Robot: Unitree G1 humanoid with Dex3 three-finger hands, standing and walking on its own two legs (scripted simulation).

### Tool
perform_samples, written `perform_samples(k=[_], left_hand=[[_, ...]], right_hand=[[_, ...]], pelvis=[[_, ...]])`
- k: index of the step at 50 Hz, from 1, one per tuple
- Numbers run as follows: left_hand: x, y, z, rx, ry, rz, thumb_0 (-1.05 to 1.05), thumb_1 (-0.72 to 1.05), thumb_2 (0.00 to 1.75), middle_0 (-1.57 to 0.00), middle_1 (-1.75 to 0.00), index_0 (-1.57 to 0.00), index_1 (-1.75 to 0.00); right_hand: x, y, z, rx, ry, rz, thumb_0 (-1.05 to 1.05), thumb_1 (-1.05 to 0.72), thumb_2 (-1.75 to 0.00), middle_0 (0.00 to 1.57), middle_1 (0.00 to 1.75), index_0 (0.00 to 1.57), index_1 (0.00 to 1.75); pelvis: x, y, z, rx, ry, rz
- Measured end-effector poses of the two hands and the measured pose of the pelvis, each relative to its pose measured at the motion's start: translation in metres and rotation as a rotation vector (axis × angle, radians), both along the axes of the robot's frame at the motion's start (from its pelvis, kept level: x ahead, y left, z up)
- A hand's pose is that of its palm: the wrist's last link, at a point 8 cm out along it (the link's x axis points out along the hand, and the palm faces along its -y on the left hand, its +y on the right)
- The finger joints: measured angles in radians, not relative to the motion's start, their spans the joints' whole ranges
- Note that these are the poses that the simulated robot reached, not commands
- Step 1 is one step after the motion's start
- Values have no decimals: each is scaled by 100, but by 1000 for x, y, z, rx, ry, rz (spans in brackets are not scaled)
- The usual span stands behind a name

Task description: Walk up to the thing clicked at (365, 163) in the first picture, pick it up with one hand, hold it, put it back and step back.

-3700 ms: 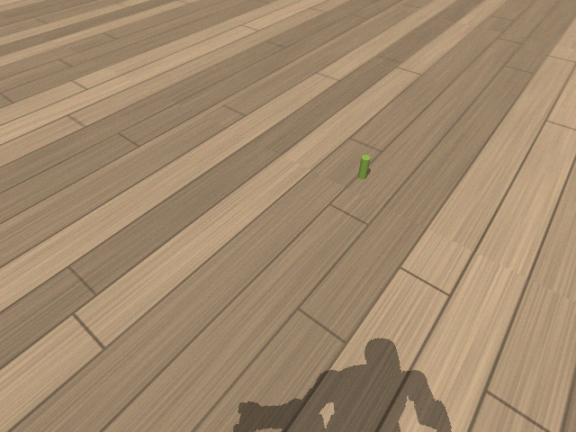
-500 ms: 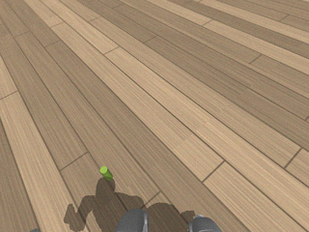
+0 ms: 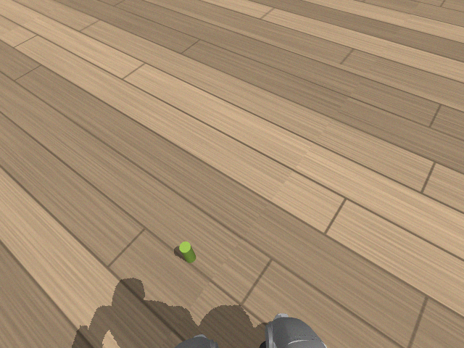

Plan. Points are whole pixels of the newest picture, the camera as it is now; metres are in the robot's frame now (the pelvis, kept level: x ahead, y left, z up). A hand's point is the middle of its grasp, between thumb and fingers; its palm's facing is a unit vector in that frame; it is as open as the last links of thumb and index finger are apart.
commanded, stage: walk up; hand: left
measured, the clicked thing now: (188, 252) +0.52 +0.20 -0.67
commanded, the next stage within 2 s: none
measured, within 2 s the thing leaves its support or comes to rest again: neither
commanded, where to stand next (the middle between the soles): +0.08 +0.07 m, yaw -16 degrees
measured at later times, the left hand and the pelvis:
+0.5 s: hand out of the picture +0.11 +0.45 -0.12, palm faces -0.19 -0.89 -0.42, open 7.4 cm; pelvis -0.04 +0.17 +0.01, yaw -11 degrees
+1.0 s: hand (78, 313) +0.23 +0.29 -0.11, palm faces -0.34 -0.86 -0.37, open 7.4 cm; pelvis +0.04 +0.08 +0.02, yaw -21 degrees
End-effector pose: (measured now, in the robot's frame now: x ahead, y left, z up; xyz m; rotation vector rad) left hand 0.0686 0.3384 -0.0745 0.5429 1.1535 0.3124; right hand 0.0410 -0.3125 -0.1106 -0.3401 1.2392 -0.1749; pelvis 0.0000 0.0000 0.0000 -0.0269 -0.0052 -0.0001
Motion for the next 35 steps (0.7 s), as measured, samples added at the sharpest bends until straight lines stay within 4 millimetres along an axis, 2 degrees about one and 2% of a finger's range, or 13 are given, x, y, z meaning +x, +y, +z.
perform_samples(k=[4,10,13,15,17,19,21,24,28,31,35], left_hand=[[-11,17,-4,7,-1,-51,1,90,90,-21,-30,-21,-30],[-24,63,6,18,-55,-43,1,90,90,-22,-30,-21,-30],[-18,91,5,7,-60,-83,1,90,90,-21,-30,-21,-30],[-9,112,-1,-9,-69,-110,1,90,90,-21,-30,-21,-30],[3,133,-9,-21,-78,-129,1,90,90,-21,-30,-21,-30],[13,145,-14,-40,-77,-140,1,90,90,-21,-30,-20,-30],[24,149,-13,-77,-71,-169,1,91,90,-21,-30,-20,-30],[39,151,-9,-142,-67,-196,1,91,90,-21,-30,-20,-30],[48,150,-11,-203,-12,-205,1,91,90,-21,-30,-20,-30],[50,141,-15,-233,47,-214,1,91,90,-21,-30,-20,-30],[59,118,-21,-255,128,-244,1,91,90,-20,-30,-20,-30]], right_hand=[[-14,21,-16,0,-1,-48,1,-90,-90,20,30,21,30],[-15,67,-14,23,-55,-64,1,-90,-90,20,30,21,30],[-18,87,-9,18,-120,-88,1,-90,-90,20,30,21,30],[-26,101,-6,-6,-152,-105,1,-90,-90,20,30,21,30],[-44,115,-5,-47,-169,-129,1,-90,-90,20,30,21,30],[-71,130,-2,-79,-158,-155,1,-90,-90,20,30,21,30],[-101,142,7,-99,-103,-199,1,-90,-90,20,30,21,30],[-141,157,29,-128,-24,-261,1,-90,-90,20,30,21,30],[-182,161,60,-171,69,-318,1,-90,-90,21,30,21,30],[-199,154,78,-206,127,-346,1,-90,-90,21,30,21,30],[-203,140,88,-226,148,-372,1,-90,-90,20,30,21,30]], pelvis=[[-14,28,-8,-27,-38,-53],[-27,74,-5,8,-68,-63],[-33,102,-7,28,-63,-93],[-37,123,-12,33,-57,-113],[-42,143,-18,61,-66,-137],[-42,157,-18,56,-73,-161],[-41,165,-9,23,-77,-163],[-38,168,8,14,-81,-189],[-33,167,23,7,-73,-214],[-27,164,30,9,-62,-244],[-15,154,32,23,-49,-285]])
